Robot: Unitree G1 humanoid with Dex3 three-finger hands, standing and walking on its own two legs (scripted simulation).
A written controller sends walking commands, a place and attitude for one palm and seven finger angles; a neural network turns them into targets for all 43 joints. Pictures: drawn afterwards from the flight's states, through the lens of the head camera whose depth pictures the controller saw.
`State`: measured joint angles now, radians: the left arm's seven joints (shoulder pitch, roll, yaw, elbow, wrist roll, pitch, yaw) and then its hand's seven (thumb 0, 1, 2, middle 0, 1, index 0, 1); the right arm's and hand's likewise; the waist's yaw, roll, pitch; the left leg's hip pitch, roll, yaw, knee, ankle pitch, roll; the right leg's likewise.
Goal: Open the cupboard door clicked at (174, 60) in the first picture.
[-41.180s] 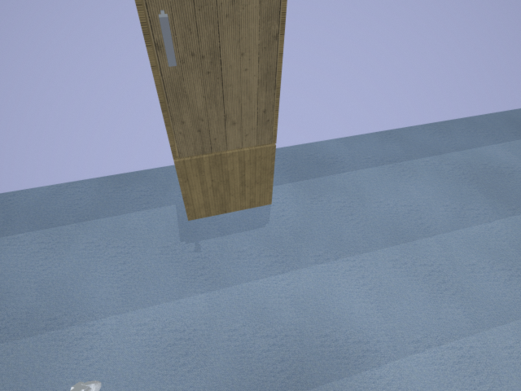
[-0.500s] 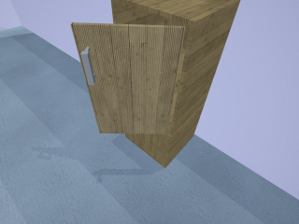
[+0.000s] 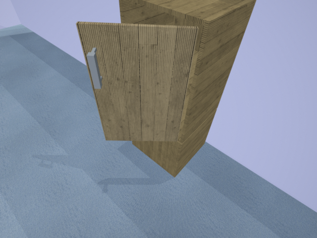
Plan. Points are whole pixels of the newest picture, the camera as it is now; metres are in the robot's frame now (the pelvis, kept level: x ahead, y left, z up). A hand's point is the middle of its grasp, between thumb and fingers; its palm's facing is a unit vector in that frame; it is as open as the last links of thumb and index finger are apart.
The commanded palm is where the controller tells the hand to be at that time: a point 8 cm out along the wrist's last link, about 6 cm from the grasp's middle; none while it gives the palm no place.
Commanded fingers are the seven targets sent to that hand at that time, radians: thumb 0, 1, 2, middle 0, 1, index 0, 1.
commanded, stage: look again from close up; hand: left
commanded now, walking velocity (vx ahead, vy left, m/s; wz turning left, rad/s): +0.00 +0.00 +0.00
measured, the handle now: (96, 68) +0.62 +0.27 +0.10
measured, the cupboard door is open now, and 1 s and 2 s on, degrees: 42 42 42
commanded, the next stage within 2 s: shuffle to correct the standing spot in 0.06 s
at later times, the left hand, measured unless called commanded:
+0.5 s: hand out of the picture -0.03 +0.17 -0.19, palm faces +0.14 -0.98 -0.14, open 7.4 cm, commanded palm none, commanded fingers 0.00 0.90 0.90 -0.20 -0.30 -0.20 -0.30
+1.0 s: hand (106, 209) +0.24 +0.18 -0.18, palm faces +0.04 -0.98 -0.19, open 7.3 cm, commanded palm none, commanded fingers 0.00 0.90 0.90 -0.20 -0.30 -0.20 -0.30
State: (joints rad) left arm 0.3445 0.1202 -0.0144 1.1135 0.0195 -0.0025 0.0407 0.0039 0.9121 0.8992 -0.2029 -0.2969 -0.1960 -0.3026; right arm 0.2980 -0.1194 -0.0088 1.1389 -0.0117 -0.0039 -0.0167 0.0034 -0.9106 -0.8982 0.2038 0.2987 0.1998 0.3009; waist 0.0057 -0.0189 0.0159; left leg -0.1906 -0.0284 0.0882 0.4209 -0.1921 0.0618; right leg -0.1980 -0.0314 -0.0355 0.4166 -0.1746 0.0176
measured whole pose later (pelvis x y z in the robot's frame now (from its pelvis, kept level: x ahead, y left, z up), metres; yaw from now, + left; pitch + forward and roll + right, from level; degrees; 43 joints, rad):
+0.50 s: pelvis +0.03 +0.01 -0.01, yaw +2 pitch -2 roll -2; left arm 0.42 0.13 0.04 1.08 0.02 0.01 0.03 0.00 0.91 0.90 -0.20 -0.30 -0.20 -0.30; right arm 0.38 -0.15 -0.03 1.09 -0.03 0.01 -0.01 0.00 -0.91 -0.90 0.20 0.30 0.20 0.30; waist 0.01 -0.02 -0.01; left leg -0.26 -0.01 0.09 0.61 -0.33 0.07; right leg -0.23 -0.04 -0.07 0.56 -0.31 0.01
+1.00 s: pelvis +0.14 +0.01 -0.02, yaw +3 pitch -2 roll +0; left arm 0.11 0.15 0.04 0.98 0.02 -0.03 0.04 0.01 0.92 0.90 -0.20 -0.30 -0.19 -0.30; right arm 0.42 -0.08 -0.04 1.15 -0.01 0.00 -0.04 0.00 -0.90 -0.90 0.21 0.30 0.20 0.30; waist -0.05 0.00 0.11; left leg -0.17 -0.02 0.06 0.79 -0.52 0.02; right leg -0.37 -0.07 -0.10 0.58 -0.16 -0.01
